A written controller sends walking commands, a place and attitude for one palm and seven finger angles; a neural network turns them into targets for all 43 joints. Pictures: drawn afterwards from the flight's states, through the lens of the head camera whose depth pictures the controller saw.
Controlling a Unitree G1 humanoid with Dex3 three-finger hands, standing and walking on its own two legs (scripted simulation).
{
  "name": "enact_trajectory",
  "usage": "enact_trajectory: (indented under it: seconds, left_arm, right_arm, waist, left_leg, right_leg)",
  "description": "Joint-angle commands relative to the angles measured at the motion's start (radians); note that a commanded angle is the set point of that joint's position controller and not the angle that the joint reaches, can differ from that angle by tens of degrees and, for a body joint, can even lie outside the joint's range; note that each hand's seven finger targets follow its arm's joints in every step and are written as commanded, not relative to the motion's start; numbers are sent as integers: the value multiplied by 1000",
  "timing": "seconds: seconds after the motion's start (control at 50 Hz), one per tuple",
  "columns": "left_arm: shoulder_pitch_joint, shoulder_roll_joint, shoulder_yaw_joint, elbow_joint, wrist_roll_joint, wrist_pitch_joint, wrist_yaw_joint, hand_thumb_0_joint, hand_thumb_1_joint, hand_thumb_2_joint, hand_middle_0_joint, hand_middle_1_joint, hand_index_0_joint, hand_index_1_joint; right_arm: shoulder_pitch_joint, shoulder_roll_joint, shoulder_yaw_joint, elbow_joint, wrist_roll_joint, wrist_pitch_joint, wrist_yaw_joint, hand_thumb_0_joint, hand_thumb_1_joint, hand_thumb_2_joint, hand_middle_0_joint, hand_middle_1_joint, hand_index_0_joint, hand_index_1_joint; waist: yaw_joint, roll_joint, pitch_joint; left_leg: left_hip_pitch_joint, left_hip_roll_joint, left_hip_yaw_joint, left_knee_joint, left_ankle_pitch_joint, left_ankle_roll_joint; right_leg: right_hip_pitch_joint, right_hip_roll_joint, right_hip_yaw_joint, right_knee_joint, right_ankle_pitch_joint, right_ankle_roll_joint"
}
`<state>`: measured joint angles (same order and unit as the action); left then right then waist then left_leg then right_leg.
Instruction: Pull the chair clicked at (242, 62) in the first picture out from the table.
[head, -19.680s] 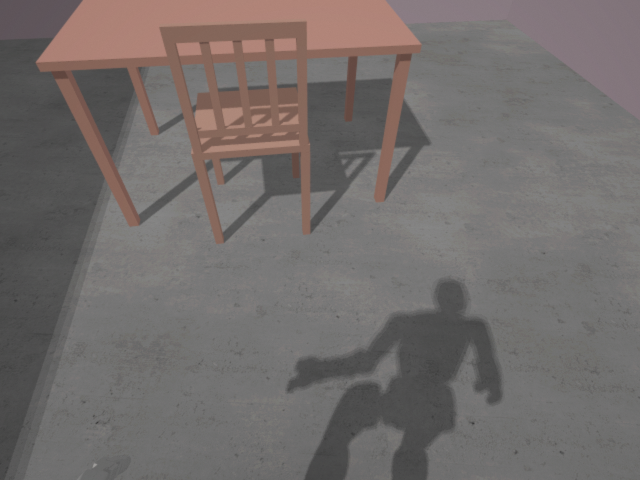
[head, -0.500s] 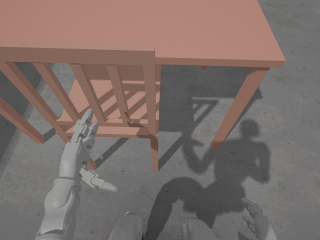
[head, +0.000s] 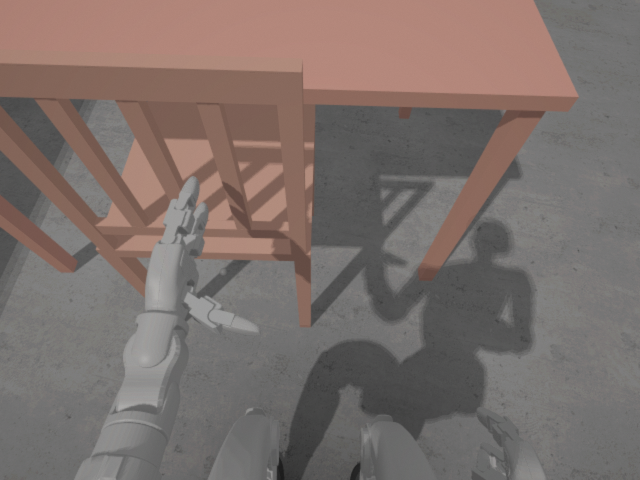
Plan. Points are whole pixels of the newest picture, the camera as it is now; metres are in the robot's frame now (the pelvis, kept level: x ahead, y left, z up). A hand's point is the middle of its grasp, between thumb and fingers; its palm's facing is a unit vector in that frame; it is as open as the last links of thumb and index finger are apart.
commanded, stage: aim the fingers beside a spindle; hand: left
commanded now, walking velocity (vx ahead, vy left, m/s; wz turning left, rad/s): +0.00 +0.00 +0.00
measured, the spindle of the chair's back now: (167, 172) +0.51 +0.22 +0.02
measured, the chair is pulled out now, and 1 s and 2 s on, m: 0.00 0.00 0.00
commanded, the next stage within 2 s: none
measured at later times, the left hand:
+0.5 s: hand (232, 266) +0.37 +0.12 +0.02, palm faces -0.04 -1.00 -0.04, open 16.9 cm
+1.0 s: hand (242, 271) +0.36 +0.10 +0.02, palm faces -0.08 -1.00 -0.02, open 16.9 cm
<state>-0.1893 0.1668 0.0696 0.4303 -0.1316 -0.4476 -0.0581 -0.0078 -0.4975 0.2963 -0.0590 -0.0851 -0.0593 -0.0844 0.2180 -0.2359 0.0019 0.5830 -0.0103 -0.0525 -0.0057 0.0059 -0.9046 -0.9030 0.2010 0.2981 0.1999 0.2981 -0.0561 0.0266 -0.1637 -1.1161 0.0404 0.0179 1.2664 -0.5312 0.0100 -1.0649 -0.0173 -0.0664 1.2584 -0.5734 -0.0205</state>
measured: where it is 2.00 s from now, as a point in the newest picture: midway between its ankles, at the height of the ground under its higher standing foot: outside the picture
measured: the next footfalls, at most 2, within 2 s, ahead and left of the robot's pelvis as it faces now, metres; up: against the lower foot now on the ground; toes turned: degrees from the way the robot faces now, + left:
none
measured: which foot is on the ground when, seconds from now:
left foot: down 0.00-1.00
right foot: down 0.00-1.00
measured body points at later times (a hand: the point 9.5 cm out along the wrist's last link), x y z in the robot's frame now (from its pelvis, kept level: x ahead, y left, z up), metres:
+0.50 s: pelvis +0.00 -0.01 +0.00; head +0.11 -0.01 +0.43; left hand +0.36 +0.17 +0.02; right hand +0.13 -0.25 -0.12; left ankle +0.03 +0.11 -0.62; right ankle +0.01 -0.11 -0.62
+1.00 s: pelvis +0.00 +0.00 +0.00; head +0.11 +0.00 +0.43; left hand +0.36 +0.16 +0.02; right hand +0.13 -0.25 -0.12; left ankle +0.03 +0.11 -0.62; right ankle +0.01 -0.11 -0.62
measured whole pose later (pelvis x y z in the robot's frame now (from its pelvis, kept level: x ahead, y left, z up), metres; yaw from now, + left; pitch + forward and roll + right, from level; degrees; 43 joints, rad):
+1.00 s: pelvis +0.00 +0.00 +0.00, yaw +0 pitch +22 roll -1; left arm -0.25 0.14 0.03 0.52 -0.12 -0.46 -0.05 -0.01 -0.50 0.30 -0.06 -0.08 -0.06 -0.08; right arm 0.22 -0.24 -0.01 0.58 0.00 0.00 0.00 0.00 -0.91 -0.90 0.20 0.30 0.20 0.30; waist -0.06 0.04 -0.17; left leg -1.14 0.04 0.02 1.27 -0.53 0.01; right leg -1.08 -0.02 -0.07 1.27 -0.57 -0.02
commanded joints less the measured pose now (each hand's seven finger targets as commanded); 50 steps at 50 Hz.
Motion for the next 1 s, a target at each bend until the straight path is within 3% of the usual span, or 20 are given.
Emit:
enact_trajectory:
  seconds: [0.0, 0.04, 0.1, 0.14, 0.18, 0.2, 0.22, 0.3, 0.32, 0.34, 0.42, 0.44, 0.48, 0.6, 0.64, 0.7, 0.78, 0.84, 0.94, 0.98]
  left_arm:
    - [-250, 67, 3, -175, 0, -78, -4, 0, -500, 300, -60, -80, -60, -80]
    - [-277, 28, -31, -119, 1, -64, -7, 0, -500, 300, -60, -80, -60, -80]
    - [-301, 47, -14, -104, 10, -59, 5, 0, -500, 300, -60, -80, -60, -80]
    - [-271, 85, 35, -165, 7, -72, 23, 0, -500, 300, -60, -80, -60, -80]
    - [-251, 86, 42, -208, 7, -82, 42, 0, -500, 300, -60, -80, -60, -80]
    - [-249, 124, 72, -219, 12, -90, 53, 0, -500, 300, -60, -80, -60, -80]
    - [-239, 112, 64, -224, 16, -94, 61, 0, -500, 300, -60, -80, -60, -80]
    - [-274, 118, 67, -133, 33, -97, 71, 0, -500, 300, -60, -80, -60, -80]
    - [-298, 86, 35, -114, 33, -96, 62, 0, -500, 300, -60, -80, -60, -80]
    - [-289, 102, 56, -90, 26, -95, 54, 0, -500, 300, -60, -80, -60, -80]
    - [-283, 39, -12, -114, 0, -94, 0, 0, -500, 300, -60, -80, -60, -80]
    - [-266, 58, 4, -129, -8, -95, -9, 0, -500, 300, -60, -80, -60, -80]
    - [-272, 40, -23, -163, -16, -92, -18, 0, -500, 300, -60, -80, -60, -80]
    - [-297, 126, 65, -139, 12, -107, 34, 0, -500, 300, -60, -80, -60, -80]
    - [-313, 125, 74, -114, 17, -110, 46, 0, -500, 300, -60, -80, -60, -80]
    - [-295, 133, 81, -113, 21, -116, 43, 0, -500, 300, -60, -80, -60, -80]
    - [-281, 71, 13, -128, 2, -97, 6, 0, -500, 300, -60, -80, -60, -80]
    - [-317, 36, -32, -110, -4, -76, -15, 0, -500, 300, -60, -80, -60, -80]
    - [-323, 65, 6, -141, -2, -88, 16, 0, -500, 300, -60, -80, -60, -80]
    - [-316, 101, 46, -166, 5, -102, 38, 0, -500, 300, -60, -80, -60, -80]
  right_arm:
    - [30, -140, -55, -109, 1, -32, -5, 0, -900, -900, 200, 300, 200, 300]
    - [35, -140, -57, -102, 4, -23, -1, 0, -900, -900, 200, 300, 200, 300]
    - [41, -147, -62, -105, 4, -13, 1, 0, -900, -900, 200, 300, 200, 300]
    - [40, -143, -65, -119, 1, -5, 4, 0, -900, -900, 200, 300, 200, 300]
    - [35, -134, -63, -132, 0, 1, 9, 0, -900, -900, 200, 300, 200, 300]
    - [36, -137, -62, -132, -1, 4, 8, 0, -900, -900, 200, 300, 200, 300]
    - [36, -130, -60, -133, -2, 10, 12, 0, -900, -900, 200, 300, 200, 300]
    - [33, -131, -54, -121, 0, 19, 7, 0, -900, -900, 200, 300, 200, 300]
    - [32, -131, -53, -116, 0, 18, 6, 0, -900, -900, 200, 300, 200, 300]
    - [33, -134, -55, -113, 2, 18, 4, 0, -900, -900, 200, 300, 200, 300]
    - [32, -136, -56, -121, 7, 10, 2, 0, -900, -900, 200, 300, 200, 300]
    - [34, -138, -60, -122, 9, 9, 2, 0, -900, -900, 200, 300, 200, 300]
    - [35, -135, -62, -124, 10, 9, 1, 0, -900, -900, 200, 300, 200, 300]
    - [27, -136, -58, -111, 4, 14, -2, 0, -900, -900, 200, 300, 200, 300]
    - [21, -131, -53, -114, 1, 18, 0, 0, -900, -900, 200, 300, 200, 300]
    - [19, -134, -55, -125, 0, 18, 0, 0, -900, -900, 200, 300, 200, 300]
    - [23, -135, -55, -129, 5, 20, 5, 0, -900, -900, 200, 300, 200, 300]
    - [32, -141, -59, -119, 11, 19, 2, 0, -900, -900, 200, 300, 200, 300]
    - [31, -142, -61, -120, 8, 18, -2, 0, -900, -900, 200, 300, 200, 300]
    - [30, -137, -60, -122, 4, 18, 0, 0, -900, -900, 200, 300, 200, 300]
  waist:
    - [-21, 6, -393]
    - [-37, -19, -362]
    - [-33, -18, -378]
    - [2, 2, -449]
    - [12, 8, -480]
    - [18, 17, -480]
    - [17, 11, -478]
    - [-20, -77, -359]
    - [-36, -75, -348]
    - [-29, -81, -335]
    - [-25, -26, -386]
    - [-14, -18, -411]
    - [-23, -22, -432]
    - [-18, -36, -368]
    - [-18, -42, -358]
    - [-3, -21, -398]
    - [-16, -4, -426]
    - [-40, -5, -395]
    - [-28, -35, -401]
    - [-10, -23, -422]
  left_leg:
    - [298, -27, -49, -129, 296, 10]
    - [278, -27, -51, -127, 266, 10]
    - [282, -27, -55, -125, 272, 12]
    - [320, -29, -49, -132, 329, 7]
    - [337, -31, -41, -135, 358, 7]
    - [339, -29, -48, -137, 372, 5]
    - [336, -30, -42, -137, 372, 7]
    - [215, -34, -30, -131, 236, 16]
    - [210, -34, -30, -127, 220, 18]
    - [195, -36, -26, -126, 200, 16]
    - [253, -36, -28, -131, 238, 16]
    - [269, -35, -29, -132, 261, 13]
    - [293, -33, -30, -128, 293, 16]
    - [243, -35, -34, -119, 255, 17]
    - [216, -39, -28, -117, 231, 16]
    - [233, -40, -28, -119, 244, 15]
    - [270, -37, -28, -125, 277, 13]
    - [281, -31, -40, -124, 264, 13]
    - [288, -32, -49, -129, 267, 14]
    - [283, -35, -43, -129, 272, 13]
  right_leg:
    - [162, 17, 37, -171, 316, -5]
    - [141, 17, 33, -178, 292, -3]
    - [128, 18, 32, -170, 289, -6]
    - [177, 15, 36, -158, 342, -8]
    - [213, 16, 39, -158, 379, -7]
    - [211, 17, 36, -149, 385, -9]
    - [223, 18, 42, -153, 394, -6]
    - [216, 20, 57, -184, 305, 4]
    - [199, 19, 58, -187, 293, 6]
    - [202, 17, 63, -195, 272, 6]
    - [203, 16, 59, -195, 303, -2]
    - [218, 14, 59, -192, 326, -4]
    - [224, 14, 58, -193, 361, -1]
    - [186, 18, 56, -180, 312, 0]
    - [195, 16, 62, -181, 295, 2]
    - [207, 18, 63, -173, 304, -3]
    - [220, 18, 60, -181, 344, -2]
    - [172, 18, 49, -185, 316, -2]
    - [169, 18, 41, -180, 301, -3]
    - [192, 18, 47, -176, 307, -3]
